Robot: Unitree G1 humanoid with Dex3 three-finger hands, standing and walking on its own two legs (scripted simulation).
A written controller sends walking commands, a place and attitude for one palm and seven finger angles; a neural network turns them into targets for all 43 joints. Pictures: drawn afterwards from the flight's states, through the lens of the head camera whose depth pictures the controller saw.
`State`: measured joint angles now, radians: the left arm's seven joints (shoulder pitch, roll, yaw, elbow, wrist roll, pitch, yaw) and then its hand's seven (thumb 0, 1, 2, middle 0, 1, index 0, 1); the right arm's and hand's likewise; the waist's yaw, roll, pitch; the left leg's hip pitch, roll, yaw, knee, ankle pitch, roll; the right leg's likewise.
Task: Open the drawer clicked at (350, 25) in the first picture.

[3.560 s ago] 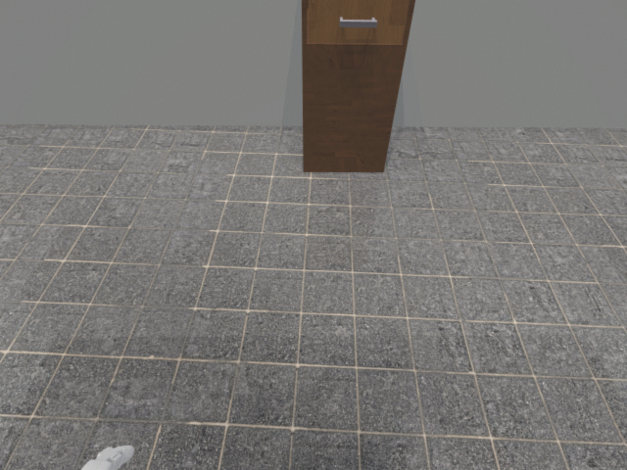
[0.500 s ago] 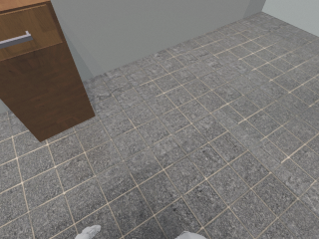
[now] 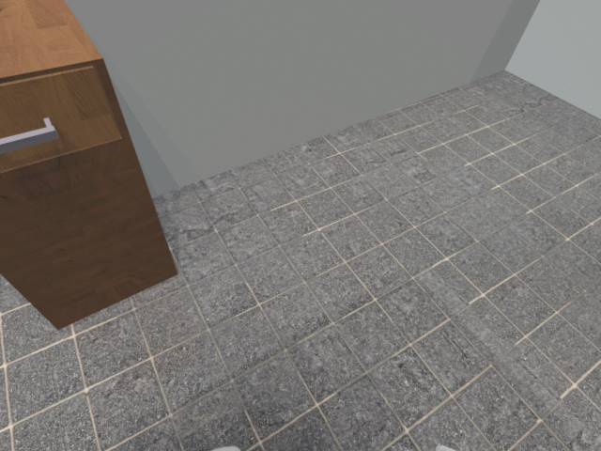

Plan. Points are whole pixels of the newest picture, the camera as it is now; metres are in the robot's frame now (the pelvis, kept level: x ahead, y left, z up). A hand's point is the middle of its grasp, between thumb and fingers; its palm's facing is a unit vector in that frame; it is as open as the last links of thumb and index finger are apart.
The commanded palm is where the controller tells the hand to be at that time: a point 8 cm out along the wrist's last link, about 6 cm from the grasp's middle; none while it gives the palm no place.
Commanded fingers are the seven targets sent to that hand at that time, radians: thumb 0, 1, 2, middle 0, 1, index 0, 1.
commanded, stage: walk to a spot facing it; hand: left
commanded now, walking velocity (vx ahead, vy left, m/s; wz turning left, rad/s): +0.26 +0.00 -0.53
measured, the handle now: (17, 136) +0.64 +0.65 -0.02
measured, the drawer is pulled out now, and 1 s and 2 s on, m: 0.00 0.00 0.00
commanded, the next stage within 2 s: turn to face it in 0.12 s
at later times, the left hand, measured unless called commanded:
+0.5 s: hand (254, 352) +0.29 +0.10 -0.15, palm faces -0.08 -0.97 -0.21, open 7.4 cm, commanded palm none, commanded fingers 0.00 0.90 0.90 -0.20 -0.30 -0.20 -0.30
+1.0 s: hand (168, 405) +0.20 +0.22 -0.16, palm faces +0.28 -0.93 -0.23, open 7.4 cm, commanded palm none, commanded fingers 0.00 0.90 0.90 -0.20 -0.30 -0.20 -0.30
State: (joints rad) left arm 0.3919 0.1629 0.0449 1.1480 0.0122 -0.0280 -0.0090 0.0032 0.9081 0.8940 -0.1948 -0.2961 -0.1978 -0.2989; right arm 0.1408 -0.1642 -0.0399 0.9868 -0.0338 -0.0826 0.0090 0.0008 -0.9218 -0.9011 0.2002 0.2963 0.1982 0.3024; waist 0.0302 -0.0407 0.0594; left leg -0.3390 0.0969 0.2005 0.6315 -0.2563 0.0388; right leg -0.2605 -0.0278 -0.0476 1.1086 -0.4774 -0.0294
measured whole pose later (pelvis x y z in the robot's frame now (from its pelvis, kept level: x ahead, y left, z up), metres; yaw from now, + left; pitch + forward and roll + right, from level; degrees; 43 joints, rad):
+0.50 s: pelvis +0.16 -0.06 +0.00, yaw -2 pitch -1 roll +1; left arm 0.09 0.14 0.03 0.98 0.02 -0.04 0.01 0.00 0.91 0.89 -0.19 -0.30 -0.20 -0.30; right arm 0.35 -0.14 -0.05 1.12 -0.01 0.03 -0.01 0.00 -0.92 -0.90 0.20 0.30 0.20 0.30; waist -0.06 0.03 0.08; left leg -0.35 0.11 0.08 1.10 -0.52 -0.05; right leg -0.35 -0.10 -0.21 0.60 -0.22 -0.04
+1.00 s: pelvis +0.18 -0.01 +0.02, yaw +14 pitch +2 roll -3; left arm 0.17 0.27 0.10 0.95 0.02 0.06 0.01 0.00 0.91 0.89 -0.19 -0.30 -0.20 -0.30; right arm 0.22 -0.19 -0.06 0.93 -0.02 0.01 0.00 0.00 -0.91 -0.90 0.20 0.30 0.20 0.30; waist -0.01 -0.03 0.07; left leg -0.31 0.00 0.05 0.50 -0.22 0.07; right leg -0.53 -0.09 -0.03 1.16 -0.35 0.10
